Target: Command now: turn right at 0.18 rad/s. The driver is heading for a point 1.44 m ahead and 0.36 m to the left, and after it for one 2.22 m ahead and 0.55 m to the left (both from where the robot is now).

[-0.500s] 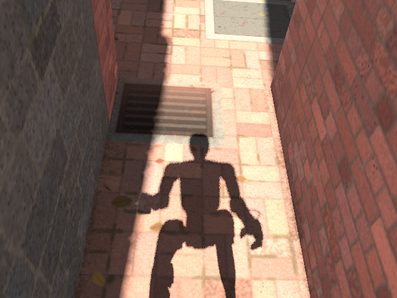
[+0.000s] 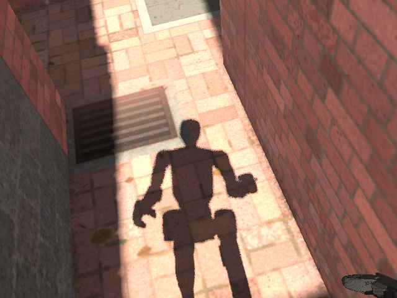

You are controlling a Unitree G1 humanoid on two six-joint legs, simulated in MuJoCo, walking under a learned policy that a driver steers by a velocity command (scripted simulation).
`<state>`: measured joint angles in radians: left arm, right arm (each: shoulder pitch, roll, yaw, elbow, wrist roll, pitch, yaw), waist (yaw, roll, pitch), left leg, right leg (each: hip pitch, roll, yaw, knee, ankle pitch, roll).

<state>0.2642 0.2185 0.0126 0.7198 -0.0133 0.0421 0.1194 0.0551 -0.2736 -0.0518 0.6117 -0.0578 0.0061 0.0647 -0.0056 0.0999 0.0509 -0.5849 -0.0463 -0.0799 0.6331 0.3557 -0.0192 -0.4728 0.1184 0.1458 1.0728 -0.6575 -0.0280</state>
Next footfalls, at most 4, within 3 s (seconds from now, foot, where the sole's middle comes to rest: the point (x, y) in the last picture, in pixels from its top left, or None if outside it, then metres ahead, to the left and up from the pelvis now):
0.08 left None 0.15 0.09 -0.87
0.46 right None -0.01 -0.15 -0.70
0.74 left None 0.12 0.08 -0.87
1.24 right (273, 278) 0.57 -0.16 -1.05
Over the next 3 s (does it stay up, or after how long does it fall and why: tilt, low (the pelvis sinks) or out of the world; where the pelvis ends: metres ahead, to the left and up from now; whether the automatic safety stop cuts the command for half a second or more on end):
stays up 0.93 0.30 -0.26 its command is cut before an obstacle after 1.3 s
